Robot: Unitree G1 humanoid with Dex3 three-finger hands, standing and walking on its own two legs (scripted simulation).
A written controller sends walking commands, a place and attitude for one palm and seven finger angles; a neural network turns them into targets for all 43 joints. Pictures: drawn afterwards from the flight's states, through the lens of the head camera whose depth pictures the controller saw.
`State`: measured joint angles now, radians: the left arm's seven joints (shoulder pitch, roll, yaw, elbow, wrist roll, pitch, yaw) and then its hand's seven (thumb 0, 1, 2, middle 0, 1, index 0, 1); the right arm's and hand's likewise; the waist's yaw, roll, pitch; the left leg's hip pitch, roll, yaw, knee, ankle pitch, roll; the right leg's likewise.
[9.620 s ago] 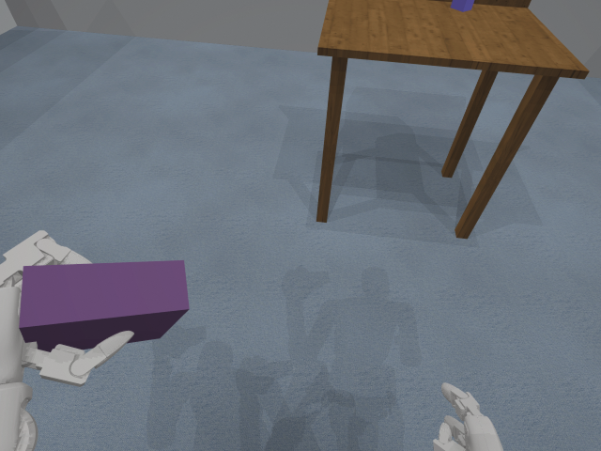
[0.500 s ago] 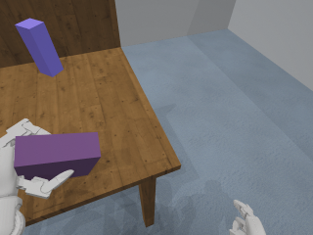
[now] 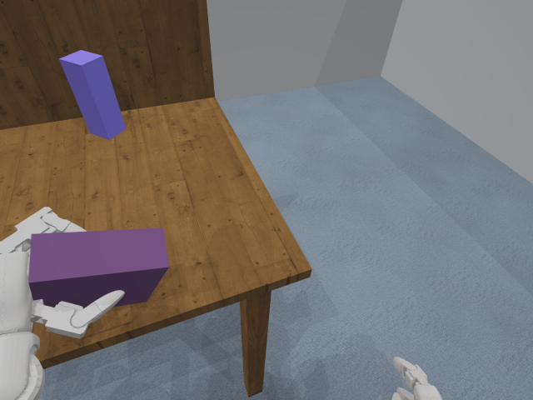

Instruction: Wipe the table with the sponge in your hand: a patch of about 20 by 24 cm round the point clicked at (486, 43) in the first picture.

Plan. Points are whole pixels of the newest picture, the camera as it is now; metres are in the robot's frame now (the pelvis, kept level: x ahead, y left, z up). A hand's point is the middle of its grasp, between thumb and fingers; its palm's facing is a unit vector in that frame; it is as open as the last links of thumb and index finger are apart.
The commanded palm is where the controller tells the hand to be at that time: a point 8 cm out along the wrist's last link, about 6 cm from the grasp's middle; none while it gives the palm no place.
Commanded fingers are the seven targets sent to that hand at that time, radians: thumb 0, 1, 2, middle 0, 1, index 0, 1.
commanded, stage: come to a stop and stand still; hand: left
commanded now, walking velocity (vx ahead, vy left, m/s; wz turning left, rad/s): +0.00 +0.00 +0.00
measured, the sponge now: (119, 272) +0.23 +0.21 +0.13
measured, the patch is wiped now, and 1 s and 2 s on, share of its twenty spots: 0.00 0.00 0.00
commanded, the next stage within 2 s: look again from close up in 0.10 s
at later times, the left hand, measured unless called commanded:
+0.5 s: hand (84, 254) +0.25 +0.26 +0.14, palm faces +0.27 -0.89 -0.37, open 9.4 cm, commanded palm +0.20 +0.31 +0.17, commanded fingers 0.00 0.10 1.30 -1.20 -1.60 -1.20 -1.60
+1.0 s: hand (82, 239) +0.26 +0.26 +0.15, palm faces +0.29 -0.86 -0.41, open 9.4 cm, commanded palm +0.19 +0.30 +0.17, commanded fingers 0.00 0.10 1.30 -1.20 -1.60 -1.20 -1.60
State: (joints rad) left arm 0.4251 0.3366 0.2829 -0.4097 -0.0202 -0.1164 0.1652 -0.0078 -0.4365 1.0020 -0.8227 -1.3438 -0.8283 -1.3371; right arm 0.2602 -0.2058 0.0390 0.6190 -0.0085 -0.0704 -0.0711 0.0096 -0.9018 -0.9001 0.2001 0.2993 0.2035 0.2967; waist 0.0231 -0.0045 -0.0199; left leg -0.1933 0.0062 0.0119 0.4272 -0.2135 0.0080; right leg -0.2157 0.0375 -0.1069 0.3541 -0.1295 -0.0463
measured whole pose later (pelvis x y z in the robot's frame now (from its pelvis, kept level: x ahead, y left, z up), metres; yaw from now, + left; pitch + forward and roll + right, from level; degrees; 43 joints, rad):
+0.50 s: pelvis +0.03 +0.03 +0.00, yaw -1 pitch +0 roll -1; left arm 0.48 0.35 0.28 -0.44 -0.04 -0.25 0.07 -0.01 -0.44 1.00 -0.82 -1.35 -0.83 -1.34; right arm 0.25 -0.21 0.02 0.60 0.00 -0.15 -0.01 0.01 -0.90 -0.90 0.20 0.30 0.20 0.30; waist 0.02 -0.02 0.03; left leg -0.20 -0.03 0.05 0.47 -0.28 0.05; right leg -0.25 0.01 -0.06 0.43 -0.19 -0.01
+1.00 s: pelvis +0.02 +0.02 -0.01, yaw -2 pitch +0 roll -2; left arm 0.42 0.41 0.40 -0.58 -0.06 -0.19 0.07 -0.01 -0.43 1.00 -0.82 -1.35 -0.82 -1.34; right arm 0.14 -0.14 0.03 0.51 -0.01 -0.11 0.02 0.01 -0.90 -0.90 0.20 0.30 0.21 0.30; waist 0.04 -0.05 0.16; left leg -0.24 0.01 0.05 0.57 -0.33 0.03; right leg -0.27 0.04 -0.09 0.48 -0.21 -0.04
